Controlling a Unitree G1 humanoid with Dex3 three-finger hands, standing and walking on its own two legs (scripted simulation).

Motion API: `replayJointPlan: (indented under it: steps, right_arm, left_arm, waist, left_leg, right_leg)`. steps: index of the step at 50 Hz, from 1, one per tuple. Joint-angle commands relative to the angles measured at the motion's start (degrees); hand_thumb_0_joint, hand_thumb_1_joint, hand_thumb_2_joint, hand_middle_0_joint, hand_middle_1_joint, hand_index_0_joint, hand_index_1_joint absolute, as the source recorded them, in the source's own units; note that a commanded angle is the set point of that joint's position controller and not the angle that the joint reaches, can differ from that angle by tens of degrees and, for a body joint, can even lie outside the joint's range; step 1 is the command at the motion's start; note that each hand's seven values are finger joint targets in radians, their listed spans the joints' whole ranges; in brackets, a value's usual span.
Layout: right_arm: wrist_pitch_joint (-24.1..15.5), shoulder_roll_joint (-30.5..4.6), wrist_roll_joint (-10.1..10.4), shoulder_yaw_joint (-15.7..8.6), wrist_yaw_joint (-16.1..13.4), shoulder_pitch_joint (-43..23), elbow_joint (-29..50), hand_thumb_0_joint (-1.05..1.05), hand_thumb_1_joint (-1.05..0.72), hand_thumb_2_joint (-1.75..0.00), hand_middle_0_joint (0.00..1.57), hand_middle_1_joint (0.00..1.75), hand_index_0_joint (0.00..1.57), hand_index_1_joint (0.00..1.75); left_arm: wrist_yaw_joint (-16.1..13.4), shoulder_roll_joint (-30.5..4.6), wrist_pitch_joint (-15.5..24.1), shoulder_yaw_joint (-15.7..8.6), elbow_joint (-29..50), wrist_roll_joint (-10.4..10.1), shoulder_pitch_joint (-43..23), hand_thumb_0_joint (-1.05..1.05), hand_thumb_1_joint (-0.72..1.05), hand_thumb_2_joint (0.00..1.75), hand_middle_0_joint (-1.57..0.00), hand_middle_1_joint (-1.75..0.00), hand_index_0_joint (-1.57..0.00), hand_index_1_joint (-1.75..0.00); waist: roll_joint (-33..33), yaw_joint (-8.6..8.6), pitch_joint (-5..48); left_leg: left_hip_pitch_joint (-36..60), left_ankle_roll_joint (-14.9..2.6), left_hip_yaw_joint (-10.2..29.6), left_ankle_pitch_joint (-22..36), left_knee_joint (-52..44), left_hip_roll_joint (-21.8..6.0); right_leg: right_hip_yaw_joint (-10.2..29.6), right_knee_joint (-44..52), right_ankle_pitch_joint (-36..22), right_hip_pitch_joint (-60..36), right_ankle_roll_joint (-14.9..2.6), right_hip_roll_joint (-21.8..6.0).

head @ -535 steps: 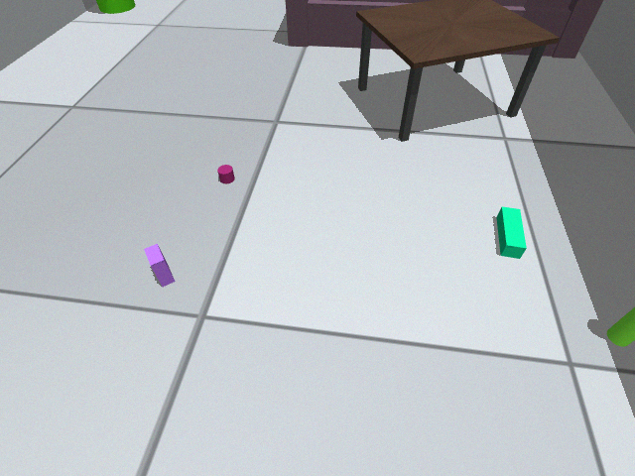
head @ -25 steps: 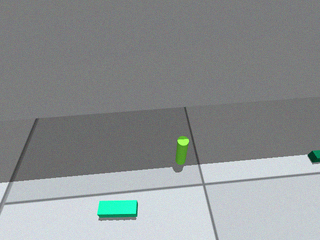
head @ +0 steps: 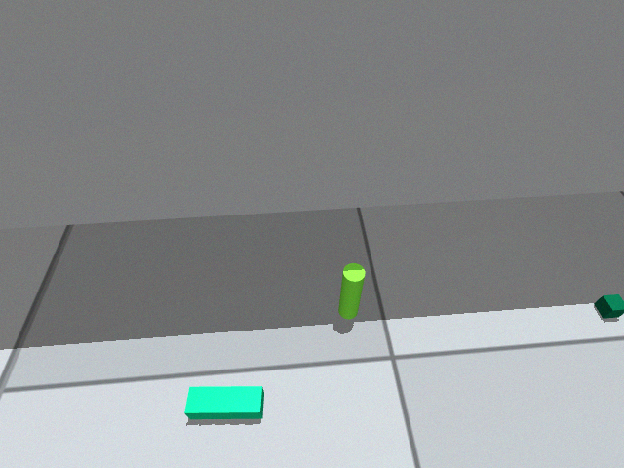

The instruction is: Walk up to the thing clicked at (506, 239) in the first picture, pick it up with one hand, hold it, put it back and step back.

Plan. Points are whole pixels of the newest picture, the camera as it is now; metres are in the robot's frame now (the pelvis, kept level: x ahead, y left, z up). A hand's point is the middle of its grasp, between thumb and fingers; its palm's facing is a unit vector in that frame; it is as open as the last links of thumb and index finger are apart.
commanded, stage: walk up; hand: left
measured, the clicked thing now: (226, 402) +0.41 +0.28 -0.75
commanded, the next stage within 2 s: stand in 0.96 s
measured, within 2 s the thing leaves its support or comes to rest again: neither
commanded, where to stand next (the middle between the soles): +0.02 -0.03 m, yaw +1 degrees
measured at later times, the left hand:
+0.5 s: hand out of the picture +0.06 +0.25 -0.16, palm faces +0.04 -0.95 -0.31, open 7.4 cm
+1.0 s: hand out of the picture +0.07 +0.25 -0.16, palm faces +0.04 -0.95 -0.31, open 7.4 cm
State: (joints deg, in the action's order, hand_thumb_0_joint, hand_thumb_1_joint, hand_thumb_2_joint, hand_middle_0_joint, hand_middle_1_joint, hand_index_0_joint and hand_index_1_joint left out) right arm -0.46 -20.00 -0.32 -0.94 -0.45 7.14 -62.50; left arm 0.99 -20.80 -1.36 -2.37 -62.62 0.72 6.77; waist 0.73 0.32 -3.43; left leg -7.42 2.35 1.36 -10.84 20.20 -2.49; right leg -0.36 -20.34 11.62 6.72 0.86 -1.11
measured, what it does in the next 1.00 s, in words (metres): stands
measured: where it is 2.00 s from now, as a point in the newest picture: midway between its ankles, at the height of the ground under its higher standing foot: outside the picture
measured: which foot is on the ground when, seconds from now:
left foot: down 0.00-1.00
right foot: down 0.00-1.00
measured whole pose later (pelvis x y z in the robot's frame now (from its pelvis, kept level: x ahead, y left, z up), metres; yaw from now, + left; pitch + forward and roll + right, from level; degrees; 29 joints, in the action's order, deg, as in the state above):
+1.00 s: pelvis +0.00 -0.01 +0.00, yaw +1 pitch -2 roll +0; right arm -0.5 -20.6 -0.7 -0.3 -0.7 8.2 -60.8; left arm 1.6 -20.0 -1.5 -2.6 -61.0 0.7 7.0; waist 0.4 0.6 -3.5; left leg -9.0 2.9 2.8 -11.6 22.6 -2.9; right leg -1.7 -22.0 12.4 7.5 0.3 -0.7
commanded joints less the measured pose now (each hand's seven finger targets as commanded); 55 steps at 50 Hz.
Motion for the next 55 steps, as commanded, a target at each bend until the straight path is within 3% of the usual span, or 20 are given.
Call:
replayJointPlan:
  steps: [1,12,26,47,48,50,55]
  right_arm:
    - [-1.5,-13.0,-0.3,-2.9,-0.8,-1.9,4.1,0.00,-0.90,-0.90,0.20,0.30,0.20,0.30]
    - [-1.3,-12.9,-0.4,-3.0,-0.9,0.2,4.6,0.00,-0.90,-0.90,0.20,0.30,0.20,0.30]
    - [-1.7,-13.4,-0.3,-2.6,-1.1,0.2,5.5,0.00,-0.90,-0.90,0.20,0.30,0.20,0.30]
    - [-1.8,-13.4,-0.3,-2.3,-1.1,0.1,5.9,0.00,-0.90,-0.90,0.20,0.30,0.20,0.30]
    - [-1.4,-12.1,-0.7,-1.5,-0.7,-1.7,5.1,0.00,-0.90,-0.90,0.20,0.30,0.20,0.30]
    - [-1.2,-11.8,-0.5,-1.3,-0.4,-0.6,4.6,0.00,-0.90,-0.90,0.20,0.30,0.20,0.30]
    - [-1.0,-12.4,-0.3,-1.3,0.0,-1.2,3.8,0.00,-0.90,-0.90,0.20,0.30,0.20,0.30]
  left_arm:
    - [-0.5,-11.4,0.7,-2.6,3.4,0.3,-1.2,0.00,0.90,0.90,-0.20,-0.30,-0.20,-0.30]
    - [-0.3,-11.7,0.7,-3.3,4.9,0.4,-2.3,0.00,0.90,0.90,-0.20,-0.30,-0.20,-0.30]
    - [-0.1,-11.1,0.4,-3.5,5.6,0.2,-1.2,0.00,0.90,0.90,-0.20,-0.30,-0.20,-0.30]
    - [0.0,-11.4,0.5,-3.3,6.2,0.1,-1.8,0.00,0.90,0.90,-0.20,-0.30,-0.20,-0.30]
    - [-0.3,-10.4,1.4,-1.8,4.8,0.1,-1.5,0.00,0.90,0.90,-0.20,-0.30,-0.20,-0.30]
    - [-0.6,-11.4,2.3,-1.9,4.4,0.1,-2.5,0.00,0.90,0.90,-0.20,-0.30,-0.20,-0.30]
    - [-0.9,-11.7,2.9,-1.3,3.1,-0.1,-1.8,0.00,0.90,0.90,-0.20,-0.30,-0.20,-0.30]
  waist:
    - [-1.9,0.03,3.6]
    - [-0.1,-0.60,3.6]
    - [-1.4,0.35,4.0]
    - [-1.0,0.25,4.8]
    - [-3.4,0.45,5.0]
    - [-1.7,-0.45,4.3]
    - [-0.6,-0.19,3.8]
  left_leg:
    - [-1.8,-4.27,3.7,6.2,-2.8,-4.7]
    - [-1.9,-3.97,3.1,5.3,-0.7,-3.7]
    - [-2.2,-4.36,3.9,7.6,-0.5,-4.1]
    - [-2.5,-4.23,3.9,8.1,-0.3,-3.9]
    - [-1.1,-3.34,3.6,5.3,-0.6,-4.1]
    - [-1.0,-3.23,4.2,6.1,-1.2,-4.4]
    - [0.3,-3.18,4.1,7.9,-2.0,-4.5]
  right_leg:
    - [4.1,2.2,-6.9,-1.4,-2.82,-5.0]
    - [5.1,2.9,-3.7,0.7,-3.58,-5.6]
    - [4.2,1.5,-4.6,0.0,-3.55,-5.2]
    - [4.0,1.2,-5.4,-1.1,-3.58,-5.4]
    - [5.4,4.2,-3.5,-0.3,-2.76,-6.7]
    - [5.2,4.0,-5.4,-0.9,-2.46,-6.7]
    - [4.2,4.3,-7.7,-0.9,-1.90,-6.3]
